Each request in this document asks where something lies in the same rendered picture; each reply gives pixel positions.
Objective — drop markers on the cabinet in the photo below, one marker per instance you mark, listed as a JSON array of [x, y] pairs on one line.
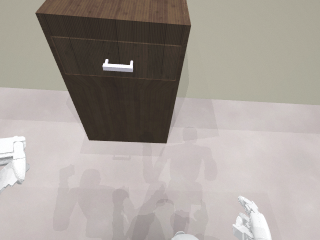
[[114, 108]]

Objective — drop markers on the robot right shin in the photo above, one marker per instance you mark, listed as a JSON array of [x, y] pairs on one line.
[[178, 233]]

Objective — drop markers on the handle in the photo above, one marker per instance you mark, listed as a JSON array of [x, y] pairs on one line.
[[117, 67]]

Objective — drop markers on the robot left hand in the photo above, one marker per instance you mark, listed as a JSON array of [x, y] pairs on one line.
[[13, 157]]

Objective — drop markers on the robot right hand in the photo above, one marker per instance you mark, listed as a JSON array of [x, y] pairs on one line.
[[255, 226]]

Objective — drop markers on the drawer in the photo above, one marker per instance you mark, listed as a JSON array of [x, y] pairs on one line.
[[86, 56]]

